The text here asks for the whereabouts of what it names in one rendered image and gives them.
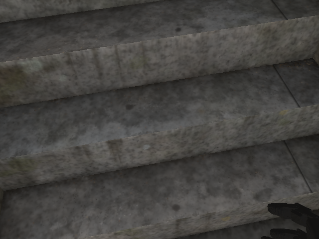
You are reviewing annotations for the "robot right hand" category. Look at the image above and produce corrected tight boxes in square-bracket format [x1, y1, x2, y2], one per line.
[261, 202, 319, 239]

